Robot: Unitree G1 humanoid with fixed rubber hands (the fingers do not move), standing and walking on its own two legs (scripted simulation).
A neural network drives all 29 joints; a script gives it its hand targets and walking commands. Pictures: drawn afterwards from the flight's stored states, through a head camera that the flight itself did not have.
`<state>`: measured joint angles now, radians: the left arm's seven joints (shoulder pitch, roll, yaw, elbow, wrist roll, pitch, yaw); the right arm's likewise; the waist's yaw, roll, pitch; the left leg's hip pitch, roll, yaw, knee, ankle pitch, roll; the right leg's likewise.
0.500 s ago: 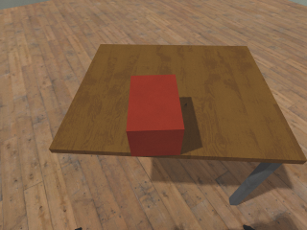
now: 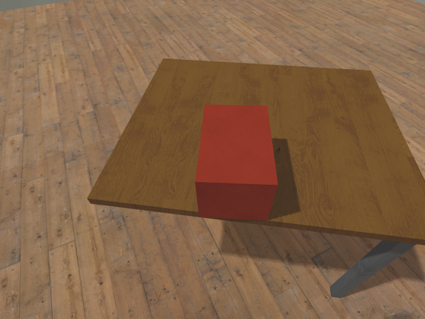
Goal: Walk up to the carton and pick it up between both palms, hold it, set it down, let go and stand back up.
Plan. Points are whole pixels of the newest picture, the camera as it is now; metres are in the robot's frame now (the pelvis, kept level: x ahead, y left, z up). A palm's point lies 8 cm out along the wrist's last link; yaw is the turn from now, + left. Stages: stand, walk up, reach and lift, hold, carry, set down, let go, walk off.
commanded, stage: walk up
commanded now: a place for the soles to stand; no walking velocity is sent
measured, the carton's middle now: (234, 159) +0.49 -0.05 -0.04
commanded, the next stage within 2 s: reach and lift in 1.02 s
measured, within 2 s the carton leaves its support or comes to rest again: neither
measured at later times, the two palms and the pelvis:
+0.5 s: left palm out of the picture +0.08 +0.28 -0.12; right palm out of the picture +0.12 -0.24 -0.12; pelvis +0.04 +0.01 +0.00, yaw +4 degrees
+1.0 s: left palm out of the picture +0.02 +0.28 -0.12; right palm out of the picture +0.11 -0.24 -0.12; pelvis +0.03 +0.01 +0.00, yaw +7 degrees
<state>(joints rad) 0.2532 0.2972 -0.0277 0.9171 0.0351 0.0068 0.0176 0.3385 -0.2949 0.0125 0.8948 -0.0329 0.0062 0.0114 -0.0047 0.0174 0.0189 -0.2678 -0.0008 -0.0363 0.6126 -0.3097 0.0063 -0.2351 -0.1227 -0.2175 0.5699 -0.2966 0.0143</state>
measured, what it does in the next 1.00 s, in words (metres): stands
